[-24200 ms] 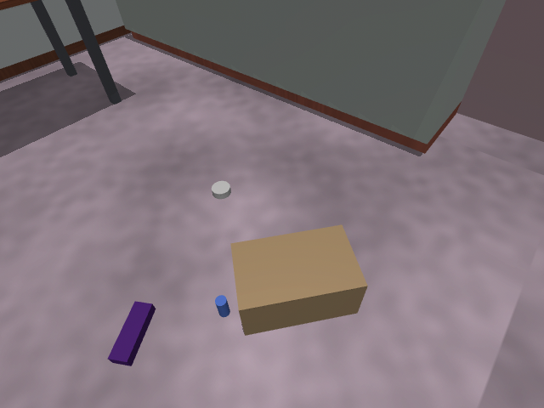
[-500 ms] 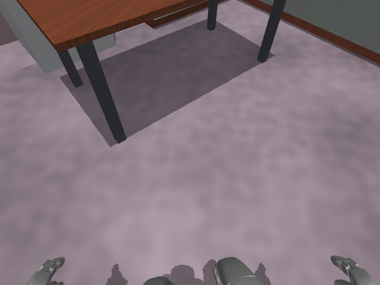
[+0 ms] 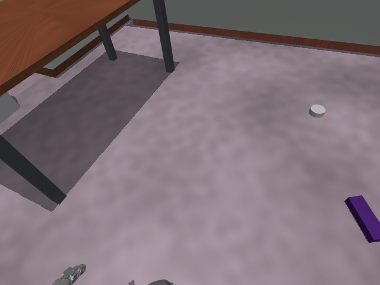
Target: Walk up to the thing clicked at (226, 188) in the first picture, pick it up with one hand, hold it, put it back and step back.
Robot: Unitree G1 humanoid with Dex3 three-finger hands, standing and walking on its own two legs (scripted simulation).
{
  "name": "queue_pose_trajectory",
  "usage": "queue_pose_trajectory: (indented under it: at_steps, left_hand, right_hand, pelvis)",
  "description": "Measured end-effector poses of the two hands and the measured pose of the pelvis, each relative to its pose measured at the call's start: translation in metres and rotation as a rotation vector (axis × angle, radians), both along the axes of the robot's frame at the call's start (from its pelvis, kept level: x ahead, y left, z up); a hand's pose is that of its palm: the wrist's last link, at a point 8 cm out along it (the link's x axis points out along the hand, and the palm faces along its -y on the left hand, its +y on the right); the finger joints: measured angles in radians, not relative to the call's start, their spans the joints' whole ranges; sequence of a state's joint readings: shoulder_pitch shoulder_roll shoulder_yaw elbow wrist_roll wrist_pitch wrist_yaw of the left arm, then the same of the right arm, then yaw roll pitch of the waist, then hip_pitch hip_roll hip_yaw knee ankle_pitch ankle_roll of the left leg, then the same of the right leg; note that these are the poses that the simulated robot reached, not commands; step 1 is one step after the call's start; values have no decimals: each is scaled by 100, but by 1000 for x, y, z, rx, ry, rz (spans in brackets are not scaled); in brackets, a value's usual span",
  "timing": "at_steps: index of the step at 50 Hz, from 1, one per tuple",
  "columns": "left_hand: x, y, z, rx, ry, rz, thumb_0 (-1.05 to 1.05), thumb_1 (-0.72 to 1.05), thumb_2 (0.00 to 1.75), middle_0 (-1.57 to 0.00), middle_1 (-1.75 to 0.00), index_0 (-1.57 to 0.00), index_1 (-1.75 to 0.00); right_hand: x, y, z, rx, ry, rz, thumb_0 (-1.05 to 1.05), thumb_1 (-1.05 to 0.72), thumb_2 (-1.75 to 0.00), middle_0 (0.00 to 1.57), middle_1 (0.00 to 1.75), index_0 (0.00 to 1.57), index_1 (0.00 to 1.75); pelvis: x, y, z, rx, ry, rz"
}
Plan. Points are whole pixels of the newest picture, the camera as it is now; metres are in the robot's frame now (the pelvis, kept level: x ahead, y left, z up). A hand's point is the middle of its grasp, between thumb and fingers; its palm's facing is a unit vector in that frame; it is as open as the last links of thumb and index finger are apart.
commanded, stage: walk up
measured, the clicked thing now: (317, 111) +1.25 -0.91 -0.73
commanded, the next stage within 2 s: none
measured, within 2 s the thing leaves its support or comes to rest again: neither
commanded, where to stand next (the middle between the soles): +0.08 -0.01 m, yaw -27 degrees
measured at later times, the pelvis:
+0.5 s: pelvis +0.03 +0.01 -0.01, yaw -16 degrees
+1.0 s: pelvis +0.02 +0.02 -0.01, yaw -24 degrees
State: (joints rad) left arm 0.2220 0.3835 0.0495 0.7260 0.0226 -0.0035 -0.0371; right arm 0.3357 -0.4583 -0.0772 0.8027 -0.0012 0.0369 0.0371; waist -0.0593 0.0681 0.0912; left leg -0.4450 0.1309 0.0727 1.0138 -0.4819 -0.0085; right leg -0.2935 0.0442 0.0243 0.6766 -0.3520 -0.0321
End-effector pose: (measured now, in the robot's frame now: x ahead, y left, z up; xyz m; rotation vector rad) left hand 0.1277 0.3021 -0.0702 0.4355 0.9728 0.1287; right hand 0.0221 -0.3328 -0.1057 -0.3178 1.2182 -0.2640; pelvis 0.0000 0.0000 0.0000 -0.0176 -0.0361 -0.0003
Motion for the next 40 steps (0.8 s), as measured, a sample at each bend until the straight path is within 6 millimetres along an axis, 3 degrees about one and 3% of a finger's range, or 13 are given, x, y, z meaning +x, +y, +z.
queue_pose_trajectory:
  at_steps: [6,15,22,29,34,40]
  left_hand:
    - [7,2,-6,13,45,-17,0,90,90,-21,-30,-20,-30]
    - [40,16,-42,12,113,-77,0,90,90,-21,-30,-20,-30]
    - [64,3,-37,-3,141,-166,0,91,90,-21,-30,-20,-30]
    - [74,-15,-34,55,107,-217,0,91,90,-21,-30,-20,-30]
    - [77,-22,-30,70,117,-250,0,90,90,-21,-30,-20,-30]
    - [94,-24,-39,53,109,-292,0,90,90,-21,-30,-20,-30]
  right_hand:
    - [12,19,-3,30,-46,-7,1,-91,-90,21,29,20,30]
    - [24,36,2,-31,-110,-67,1,-90,-90,21,30,20,30]
    - [9,25,19,-66,-117,-111,0,-90,-90,21,30,20,30]
    - [-13,-3,-1,-67,-90,-202,0,-90,-90,21,30,20,30]
    - [-14,1,-8,-40,-105,-252,1,-91,-90,21,29,20,30]
    - [-24,22,-15,-27,-109,-281,0,-91,-90,21,29,20,30]
  pelvis:
    - [15,3,1,3,2,-77]
    - [25,24,-14,16,7,-180]
    - [28,20,-4,5,16,-251]
    - [28,3,-16,-10,11,-307]
    - [28,4,-14,17,9,-356]
    - [26,17,-18,44,3,-387]
